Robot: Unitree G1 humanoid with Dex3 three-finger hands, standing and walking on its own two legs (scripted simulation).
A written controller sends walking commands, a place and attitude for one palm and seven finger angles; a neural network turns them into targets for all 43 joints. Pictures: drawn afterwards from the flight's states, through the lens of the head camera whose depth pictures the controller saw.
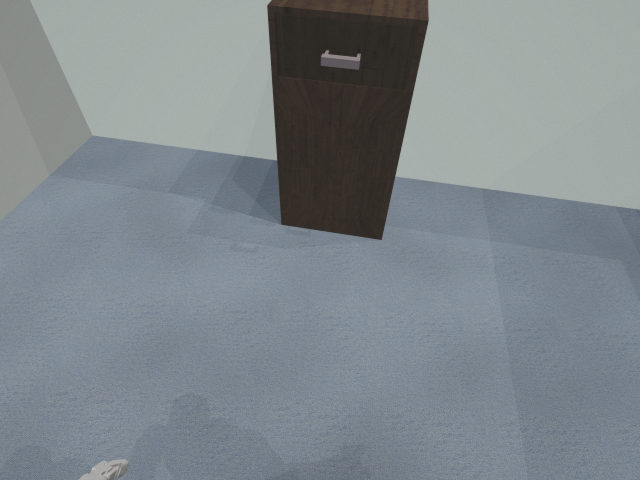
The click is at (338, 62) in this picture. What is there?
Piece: drawer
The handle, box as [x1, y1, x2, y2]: [321, 50, 360, 69]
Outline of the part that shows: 321,56 321,65 358,69 360,54 357,54 356,57 332,55 328,53 328,50 326,50 325,53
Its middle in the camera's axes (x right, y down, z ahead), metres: +0.06 -0.53 +1.13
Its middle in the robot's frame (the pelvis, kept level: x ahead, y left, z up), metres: +1.21 +0.00 +0.01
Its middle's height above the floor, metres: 0.78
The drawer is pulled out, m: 0.00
